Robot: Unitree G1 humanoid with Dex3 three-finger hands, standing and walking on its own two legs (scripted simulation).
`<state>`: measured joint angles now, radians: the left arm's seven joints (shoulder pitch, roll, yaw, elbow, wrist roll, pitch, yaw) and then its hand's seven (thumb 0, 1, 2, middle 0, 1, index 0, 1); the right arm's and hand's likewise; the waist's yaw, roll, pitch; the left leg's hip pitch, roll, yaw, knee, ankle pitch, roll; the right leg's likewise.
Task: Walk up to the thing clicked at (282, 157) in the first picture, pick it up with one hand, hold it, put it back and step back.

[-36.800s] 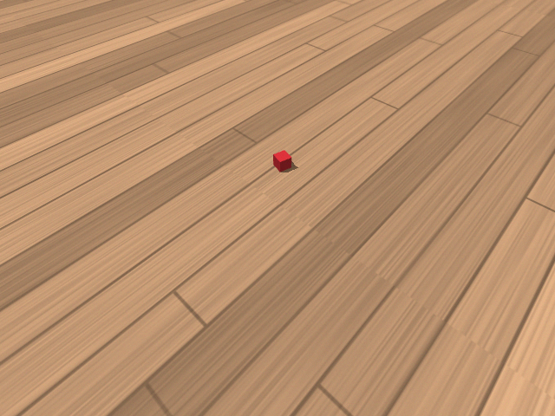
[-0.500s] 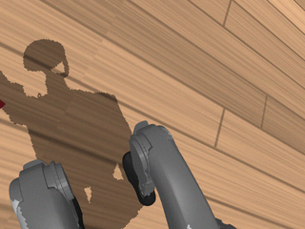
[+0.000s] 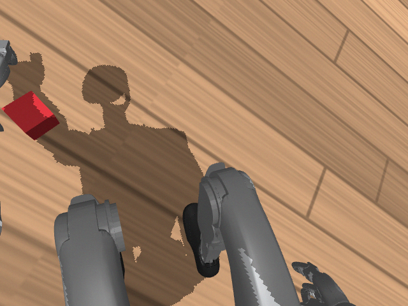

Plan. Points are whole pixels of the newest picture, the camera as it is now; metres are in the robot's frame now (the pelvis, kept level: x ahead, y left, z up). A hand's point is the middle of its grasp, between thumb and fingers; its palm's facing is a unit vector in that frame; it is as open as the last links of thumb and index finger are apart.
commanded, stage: withdraw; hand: left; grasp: from above
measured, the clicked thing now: (33, 116) +0.54 +0.26 -0.31
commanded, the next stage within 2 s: home in 0.02 s
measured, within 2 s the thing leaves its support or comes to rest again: neither
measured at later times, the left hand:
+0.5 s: hand out of the picture +0.48 +0.28 -0.07, palm faces -0.38 -0.31 -0.87, open 12.0 cm
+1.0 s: hand out of the picture +0.32 +0.22 +0.13, palm faces -0.04 -0.89 -0.46, open 7.5 cm
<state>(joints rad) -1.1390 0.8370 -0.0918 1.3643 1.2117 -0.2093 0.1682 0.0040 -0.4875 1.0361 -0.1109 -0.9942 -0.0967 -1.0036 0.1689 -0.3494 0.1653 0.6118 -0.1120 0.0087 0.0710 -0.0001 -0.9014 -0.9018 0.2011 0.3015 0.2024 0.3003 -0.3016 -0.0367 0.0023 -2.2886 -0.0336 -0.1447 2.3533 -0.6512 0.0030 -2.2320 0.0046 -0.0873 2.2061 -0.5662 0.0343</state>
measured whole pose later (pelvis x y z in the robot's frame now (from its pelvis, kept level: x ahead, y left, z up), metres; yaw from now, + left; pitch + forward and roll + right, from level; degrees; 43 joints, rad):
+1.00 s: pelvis +0.04 -0.01 +0.23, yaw +7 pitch +27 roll -4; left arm -0.09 0.32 0.01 0.37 0.19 0.23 0.08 0.01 0.88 0.89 -0.21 -0.30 -0.21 -0.30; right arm 0.09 -0.22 0.02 0.56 0.04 -0.06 -0.05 0.01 -0.91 -0.90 0.20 0.30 0.20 0.30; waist -0.07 0.04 -0.21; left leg -1.44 0.00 -0.08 1.60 -0.62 -0.01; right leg -1.43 0.00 -0.04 1.53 -0.57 0.02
